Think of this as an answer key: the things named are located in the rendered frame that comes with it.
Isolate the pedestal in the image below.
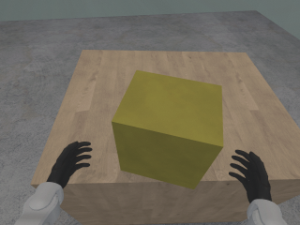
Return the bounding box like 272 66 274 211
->
30 50 300 225

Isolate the left robot hand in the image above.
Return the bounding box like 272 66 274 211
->
46 141 93 188

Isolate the robot right forearm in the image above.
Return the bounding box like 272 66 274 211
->
246 199 288 225

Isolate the carton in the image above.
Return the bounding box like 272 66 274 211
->
112 70 224 189

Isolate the right robot hand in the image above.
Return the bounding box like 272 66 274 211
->
229 149 272 203

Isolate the robot left forearm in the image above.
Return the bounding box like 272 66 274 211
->
14 182 64 225

